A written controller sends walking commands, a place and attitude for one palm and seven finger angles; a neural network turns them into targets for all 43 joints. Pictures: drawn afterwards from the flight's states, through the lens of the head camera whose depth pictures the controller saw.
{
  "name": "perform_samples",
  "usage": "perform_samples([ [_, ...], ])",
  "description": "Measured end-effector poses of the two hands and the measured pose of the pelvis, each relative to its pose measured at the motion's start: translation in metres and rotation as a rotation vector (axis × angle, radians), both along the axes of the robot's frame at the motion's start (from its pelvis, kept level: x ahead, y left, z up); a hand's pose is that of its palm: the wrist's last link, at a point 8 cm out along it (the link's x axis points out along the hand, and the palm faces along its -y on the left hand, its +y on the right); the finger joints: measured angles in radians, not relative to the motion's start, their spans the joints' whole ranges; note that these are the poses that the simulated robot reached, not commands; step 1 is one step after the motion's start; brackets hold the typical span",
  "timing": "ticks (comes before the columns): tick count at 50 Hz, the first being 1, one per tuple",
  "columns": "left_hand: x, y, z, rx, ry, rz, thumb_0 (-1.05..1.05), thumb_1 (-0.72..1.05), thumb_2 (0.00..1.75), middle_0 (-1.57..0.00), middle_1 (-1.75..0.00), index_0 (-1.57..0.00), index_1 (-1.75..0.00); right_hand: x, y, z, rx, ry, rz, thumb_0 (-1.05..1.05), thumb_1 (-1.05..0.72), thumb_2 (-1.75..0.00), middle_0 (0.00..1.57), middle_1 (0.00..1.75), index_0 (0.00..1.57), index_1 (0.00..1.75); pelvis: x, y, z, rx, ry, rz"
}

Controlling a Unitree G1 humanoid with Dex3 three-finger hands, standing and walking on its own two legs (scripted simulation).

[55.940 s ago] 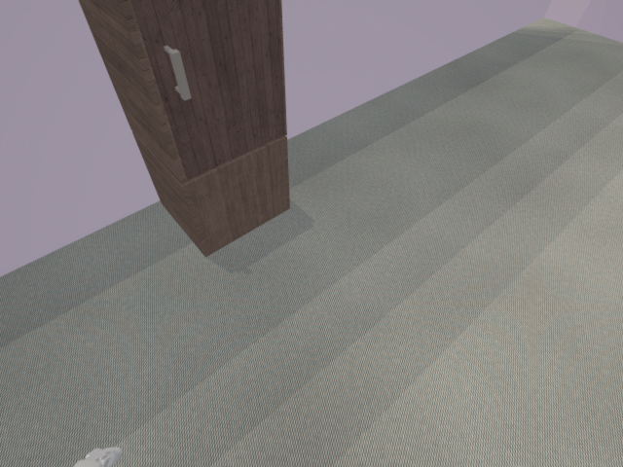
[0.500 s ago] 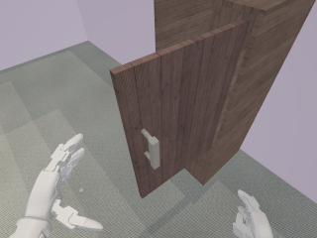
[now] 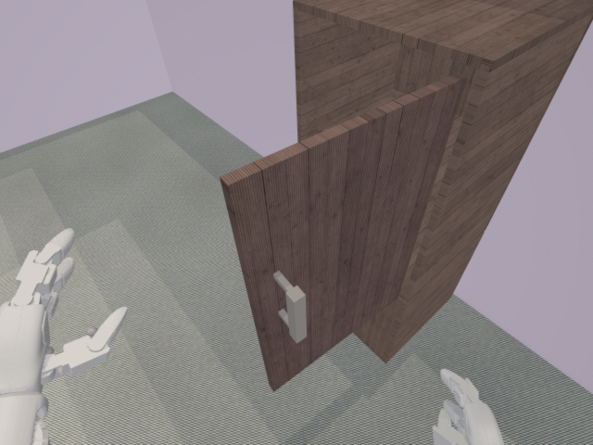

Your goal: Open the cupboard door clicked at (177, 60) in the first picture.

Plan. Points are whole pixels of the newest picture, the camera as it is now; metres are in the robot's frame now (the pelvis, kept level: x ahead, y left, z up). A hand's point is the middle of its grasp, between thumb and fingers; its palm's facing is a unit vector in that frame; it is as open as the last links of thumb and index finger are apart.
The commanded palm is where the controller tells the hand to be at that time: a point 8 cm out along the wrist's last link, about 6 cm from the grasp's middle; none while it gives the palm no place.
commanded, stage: draw the hand back to the body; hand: left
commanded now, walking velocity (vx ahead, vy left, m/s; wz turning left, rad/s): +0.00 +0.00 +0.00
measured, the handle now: (289, 307) +0.31 +0.06 +0.00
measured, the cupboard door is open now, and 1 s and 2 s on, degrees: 85 85 85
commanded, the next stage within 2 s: step back with the hand held close in 0.50 s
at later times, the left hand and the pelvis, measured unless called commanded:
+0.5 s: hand (73, 322) +0.19 +0.26 +0.15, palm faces +0.44 -0.79 -0.42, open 7.5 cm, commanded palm +0.13 +0.29 +0.17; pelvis +0.00 -0.01 +0.00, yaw +0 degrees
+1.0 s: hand (64, 341) +0.17 +0.26 +0.15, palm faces +0.31 -0.78 -0.54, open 7.4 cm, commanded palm +0.11 +0.30 +0.18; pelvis -0.04 +0.01 +0.00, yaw -2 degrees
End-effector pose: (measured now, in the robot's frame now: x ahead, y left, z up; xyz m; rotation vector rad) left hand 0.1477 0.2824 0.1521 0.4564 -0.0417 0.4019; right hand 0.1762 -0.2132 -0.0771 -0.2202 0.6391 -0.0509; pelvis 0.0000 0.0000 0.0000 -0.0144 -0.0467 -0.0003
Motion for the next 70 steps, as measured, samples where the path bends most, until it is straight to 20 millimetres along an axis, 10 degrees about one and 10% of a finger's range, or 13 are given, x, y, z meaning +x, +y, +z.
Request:
perform_samples([
  [16,0.001,0.013,0.017,0.021,-0.056,0.051,0.01,0.83,0.87,-0.2,-0.3,-0.2,-0.3,0.002,-0.01,0.002,-0.007,0.025,-0.008,0.01,-0.9,-0.9,0.21,0.3,0.2,0.3,0.0,-0.003,0.004,0.001,-0.018,-0.006],
  [44,0.0,0.006,0.021,0.129,-0.018,-0.074,0.01,0.89,0.89,-0.21,-0.3,-0.21,-0.3,-0.033,-0.031,0.004,-0.039,0.069,-0.126,0.01,-0.9,-0.9,0.21,0.3,0.21,0.3,-0.026,0.001,0.003,0.002,0.054,-0.031],
  [70,-0.091,0.023,0.018,0.149,-0.209,-0.047,0.01,0.88,0.89,-0.21,-0.3,-0.21,-0.3,-0.134,-0.011,-0.013,-0.073,0.096,-0.103,0.01,-0.9,-0.9,0.21,0.3,0.21,0.3,-0.108,0.013,-0.019,-0.004,0.032,-0.006],
])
